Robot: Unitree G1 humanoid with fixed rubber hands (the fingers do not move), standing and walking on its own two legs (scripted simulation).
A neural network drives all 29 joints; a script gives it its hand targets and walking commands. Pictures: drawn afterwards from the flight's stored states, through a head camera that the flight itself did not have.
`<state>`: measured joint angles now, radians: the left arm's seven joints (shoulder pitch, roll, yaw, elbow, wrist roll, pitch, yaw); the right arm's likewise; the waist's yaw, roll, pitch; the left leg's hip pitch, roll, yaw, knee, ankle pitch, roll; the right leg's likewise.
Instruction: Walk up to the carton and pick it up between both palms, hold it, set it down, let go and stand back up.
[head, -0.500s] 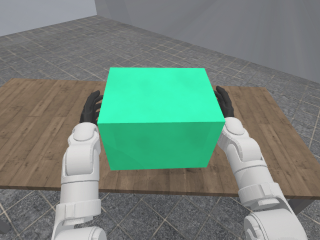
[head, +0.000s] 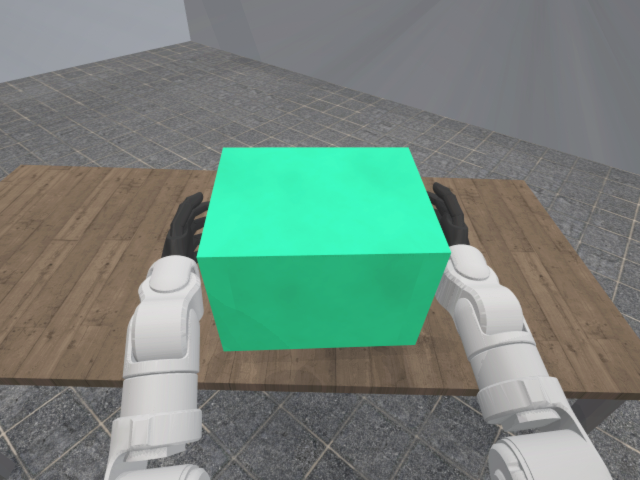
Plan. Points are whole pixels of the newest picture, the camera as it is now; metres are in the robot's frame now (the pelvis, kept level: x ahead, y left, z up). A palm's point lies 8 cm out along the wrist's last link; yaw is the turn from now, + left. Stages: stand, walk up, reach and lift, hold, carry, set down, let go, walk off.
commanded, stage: hold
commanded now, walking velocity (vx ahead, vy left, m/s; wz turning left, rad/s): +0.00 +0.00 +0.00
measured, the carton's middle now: (319, 246) +0.36 +0.00 +0.15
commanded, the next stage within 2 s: none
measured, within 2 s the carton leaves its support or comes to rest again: neither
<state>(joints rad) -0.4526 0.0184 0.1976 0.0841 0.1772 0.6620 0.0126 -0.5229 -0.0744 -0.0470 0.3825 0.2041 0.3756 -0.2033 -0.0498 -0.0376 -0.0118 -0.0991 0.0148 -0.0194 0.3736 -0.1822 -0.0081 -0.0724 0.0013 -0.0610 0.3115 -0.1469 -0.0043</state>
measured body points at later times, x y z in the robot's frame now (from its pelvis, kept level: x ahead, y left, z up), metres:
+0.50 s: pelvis +0.00 +0.00 +0.00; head -0.04 +0.02 +0.45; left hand +0.36 +0.17 +0.16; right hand +0.37 -0.16 +0.17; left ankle +0.02 +0.12 -0.75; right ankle +0.02 -0.11 -0.75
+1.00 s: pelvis +0.00 +0.00 +0.00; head -0.03 +0.02 +0.45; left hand +0.37 +0.16 +0.16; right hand +0.37 -0.17 +0.16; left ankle +0.02 +0.12 -0.75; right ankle +0.02 -0.11 -0.75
